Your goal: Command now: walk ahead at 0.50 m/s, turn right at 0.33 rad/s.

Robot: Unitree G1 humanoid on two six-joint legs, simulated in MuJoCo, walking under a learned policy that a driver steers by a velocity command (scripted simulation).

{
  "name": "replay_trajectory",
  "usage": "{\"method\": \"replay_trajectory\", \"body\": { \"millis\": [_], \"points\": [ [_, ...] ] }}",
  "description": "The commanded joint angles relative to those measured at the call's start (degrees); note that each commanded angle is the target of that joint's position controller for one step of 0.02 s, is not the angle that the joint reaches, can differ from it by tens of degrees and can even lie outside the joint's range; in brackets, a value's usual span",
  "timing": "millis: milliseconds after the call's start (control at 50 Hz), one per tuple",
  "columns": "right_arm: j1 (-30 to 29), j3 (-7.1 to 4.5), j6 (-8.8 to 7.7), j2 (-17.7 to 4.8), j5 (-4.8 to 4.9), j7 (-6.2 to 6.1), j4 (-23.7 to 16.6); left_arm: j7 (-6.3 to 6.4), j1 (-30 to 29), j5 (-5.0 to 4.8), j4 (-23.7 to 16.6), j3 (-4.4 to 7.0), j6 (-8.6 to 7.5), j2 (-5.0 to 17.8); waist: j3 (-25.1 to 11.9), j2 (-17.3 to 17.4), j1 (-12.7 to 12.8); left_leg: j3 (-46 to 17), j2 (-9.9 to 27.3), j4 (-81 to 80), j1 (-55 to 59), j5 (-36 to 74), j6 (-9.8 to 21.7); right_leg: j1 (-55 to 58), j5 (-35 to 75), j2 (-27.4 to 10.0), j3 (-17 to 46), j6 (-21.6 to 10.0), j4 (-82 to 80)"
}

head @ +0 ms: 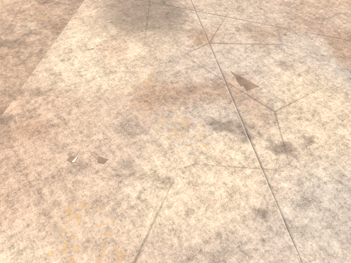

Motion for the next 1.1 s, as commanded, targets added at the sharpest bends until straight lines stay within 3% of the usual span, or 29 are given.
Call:
{"method": "replay_trajectory", "body": {
  "millis": [20,60,80,100,120,140,160,180,200,220,300,400,500,560,580,600,620,640,660,680,720,800,880,960,1020,1040,1060,1080,1100],
  "points": [
    [0.21,-2.64,0.37,-9.71,0.45,-0.72,-1.40,-1.05,-6.50,0.08,-6.07,1.04,-0.92,4.79,3.63,5.63,0.22,-3.32,18.81,0.52,2.27,25.01,7.24,-2.40,-5.43,0.49,-0.55,-2.39,-1.79],
    [-1.27,-2.96,1.25,-11.05,0.40,-1.30,-1.74,-1.20,-1.50,0.34,-5.69,2.18,-0.77,6.82,-0.67,7.55,3.32,-0.94,17.98,9.62,3.51,45.56,5.37,6.41,-10.70,4.23,-4.51,-4.41,-1.74],
    [-2.09,-2.80,1.92,-10.90,0.29,-1.76,-2.21,-0.96,6.22,0.32,-3.81,3.65,-0.63,9.01,-5.16,6.86,7.46,1.71,15.78,20.40,1.20,52.39,3.61,16.93,-9.69,6.99,-6.27,-5.91,-3.49],
    [-1.03,-2.10,1.99,-9.70,-0.45,-2.43,-3.41,-0.24,15.74,0.11,-1.84,5.52,-0.33,13.28,-11.16,2.89,10.99,2.80,13.38,35.95,-10.07,43.13,1.28,33.78,-7.28,3.17,1.84,-8.85,-3.02],
    [4.87,0.41,0.51,-2.56,-1.82,-1.37,-5.91,0.15,19.23,-0.38,-1.75,6.90,-0.15,19.26,-17.74,-11.91,7.27,1.06,2.34,58.35,-36.53,1.95,-3.35,55.65,-17.39,-11.34,32.64,-20.16,-7.05],
    [1.50,0.29,-1.66,-4.98,-0.73,-0.56,-5.27,0.12,20.26,-0.59,-2.39,5.44,-0.34,14.69,-22.64,-7.87,9.81,-10.29,-0.05,65.25,-44.91,-15.96,-2.60,60.87,-22.93,-14.13,46.05,-21.33,-15.61],
    [-3.89,-0.58,-3.04,-8.17,1.48,0.20,-6.96,0.33,18.19,-0.08,-2.58,4.70,-0.54,12.26,-15.31,-5.18,10.58,-11.94,3.17,66.32,-49.56,-12.07,-1.32,56.00,-21.14,-12.68,37.86,-18.37,-16.71],
    [-6.93,-0.31,-3.81,-7.84,1.48,0.08,-7.83,0.56,14.91,0.04,-3.40,4.48,-0.68,11.33,-10.12,-0.59,9.22,-11.11,5.63,62.70,-48.91,-7.30,-0.69,48.00,-16.40,-10.42,31.05,-16.64,-16.82],
    [-8.37,-0.57,-3.97,-7.81,0.17,-0.36,-7.94,0.73,11.70,0.15,-4.17,4.06,-0.58,9.85,-6.20,2.21,7.24,-10.57,7.42,57.73,-46.44,-4.38,-0.99,39.97,-10.64,-8.52,25.95,-15.65,-17.63],
    [-8.01,-0.97,-3.49,-8.03,-0.50,-0.65,-8.09,0.95,9.68,0.78,-5.08,3.54,-0.60,8.52,-4.78,1.06,5.12,-10.80,8.76,54.49,-42.09,-2.36,-1.36,34.04,-5.70,-6.93,22.84,-15.15,-18.90],
    [-7.83,-0.66,-1.34,-5.45,-1.09,-0.88,-8.81,2.07,9.30,0.53,-6.04,3.96,-0.69,9.42,-2.75,-0.59,3.12,-9.20,8.40,45.04,-38.34,2.21,-4.46,24.59,0.97,-4.17,17.16,-15.77,-22.06],
    [-18.53,0.36,-1.78,-3.09,-0.59,-0.28,-11.50,3.42,13.20,-0.16,-5.11,4.47,0.09,10.56,-0.72,-1.86,7.05,-8.57,4.62,24.28,-33.24,20.10,-5.83,20.67,-5.42,-0.26,13.50,-11.71,-21.29],
    [-21.67,-0.55,-2.89,-5.93,0.40,0.90,-12.74,3.88,16.38,-0.47,-4.17,4.60,1.06,10.20,-0.54,-2.90,7.37,-11.07,3.15,16.53,-29.88,17.80,-4.21,27.03,-10.16,-3.26,21.11,-10.18,-15.29],
    [-12.55,-2.01,-3.61,-8.38,0.06,0.57,-10.45,3.79,14.81,0.00,-5.03,4.17,1.41,8.36,-4.02,-3.96,2.17,-9.91,3.76,12.82,-16.72,13.59,-0.50,26.89,-6.19,-0.94,21.96,-7.44,-6.04],
    [-4.90,-2.82,-3.79,-11.01,-0.94,0.10,-9.71,3.48,14.77,0.62,-5.98,2.93,1.20,5.07,-11.14,0.47,-1.28,-16.75,11.63,14.11,-3.15,10.53,2.95,21.46,-10.39,2.39,17.89,-5.49,7.72],
    [1.08,-4.09,-3.01,-16.10,-1.71,-0.02,-8.16,3.48,22.34,-0.46,-7.58,1.74,0.60,1.17,-18.90,17.11,0.96,-40.78,24.85,10.77,16.52,0.36,12.07,2.13,-32.30,11.05,9.33,-1.32,26.89],
    [1.67,-3.49,-2.56,-12.51,-0.16,0.43,-7.62,3.56,23.10,-1.22,-7.18,2.23,0.35,5.93,-17.73,19.35,0.54,-52.34,28.11,6.71,16.67,-13.41,13.64,-7.38,-37.45,6.99,9.12,-0.47,36.60],
    [-1.14,-2.33,-2.34,-8.18,0.00,0.29,-8.51,3.58,17.70,-1.13,-7.18,3.40,0.59,10.10,-9.94,12.36,-1.01,-44.05,25.17,5.44,10.01,-14.66,10.94,-9.53,-32.10,4.52,9.38,-0.05,39.61],
    [-3.94,-1.76,-1.94,-6.77,-0.46,0.17,-8.75,3.65,13.78,-0.53,-7.91,3.64,0.92,10.27,-5.44,8.36,-0.59,-35.38,22.52,5.06,3.35,-7.64,8.91,-8.33,-27.69,2.60,7.29,0.36,39.21],
    [-5.89,-1.30,-1.70,-5.51,-0.71,0.17,-8.33,3.50,11.56,0.05,-8.70,3.77,0.99,9.59,-2.04,7.48,0.31,-29.46,20.12,3.77,-2.19,-0.59,8.32,-7.17,-24.73,1.15,6.96,0.63,36.70],
    [-7.83,-0.83,-1.85,-4.30,-1.14,0.00,-7.73,2.95,11.42,-0.42,-9.28,3.89,1.59,7.60,0.43,9.63,2.30,-20.95,17.27,1.46,-8.53,10.20,7.45,-2.91,-22.17,-0.73,5.96,0.96,33.35],
    [-9.32,-1.94,-1.81,-7.41,-0.68,-0.31,-6.12,2.95,9.84,0.24,-11.50,3.24,2.89,4.32,-0.12,8.62,4.01,-9.79,17.73,2.10,-10.29,39.10,9.51,-2.04,-19.50,-0.60,2.82,3.30,24.54],
    [-10.57,-2.25,-0.04,-8.90,-0.07,-1.38,-5.17,1.49,5.73,0.38,-12.59,2.80,2.91,3.41,-2.02,8.21,2.74,-1.03,15.71,2.72,-10.56,39.37,7.89,4.75,-5.42,0.34,-0.72,2.70,10.55],
    [-9.45,-2.79,1.05,-10.79,1.33,-1.54,-3.89,-0.17,1.99,0.52,-14.91,3.71,3.20,5.24,-2.19,8.03,2.18,0.58,17.53,7.24,-6.17,38.29,6.48,7.65,-6.86,1.69,-2.17,0.15,2.51],
    [-10.90,-3.23,1.78,-11.38,2.57,-1.79,-4.26,-0.23,8.98,0.85,-14.00,5.66,3.40,8.48,-5.36,7.05,6.70,2.71,16.11,21.62,-5.98,44.79,3.84,18.03,-7.98,5.76,-4.95,-3.68,-5.47],
    [-8.44,-2.64,1.69,-9.61,1.77,-1.57,-4.03,0.79,14.40,0.97,-12.72,7.01,3.39,11.65,-8.44,2.53,8.85,4.20,12.30,33.15,-11.44,37.18,0.81,28.42,4.19,5.71,-2.28,-6.20,-9.47],
    [-4.74,-0.84,1.55,-4.27,-2.22,-1.01,-5.66,2.34,15.61,1.06,-13.60,7.81,3.68,17.41,-13.15,-12.63,5.60,4.68,6.21,52.40,-29.26,-8.00,-3.28,44.17,34.36,-8.96,16.60,-12.95,-4.23],
    [-1.66,0.12,1.35,-5.54,-1.70,-0.12,-6.11,2.13,12.27,2.10,-16.52,6.67,3.14,17.02,-24.28,-13.97,4.76,-6.20,0.10,66.92,-39.20,-26.15,-4.78,51.08,26.87,-20.41,36.85,-25.11,-8.66],
    [-5.91,-1.12,1.73,-10.17,0.30,0.30,-5.04,1.72,10.28,1.83,-17.09,5.29,2.96,11.56,-22.41,-3.89,7.77,-10.36,3.91,68.02,-40.47,-20.67,-4.48,46.53,20.58,-17.25,29.65,-22.14,-10.91]
  ]
}}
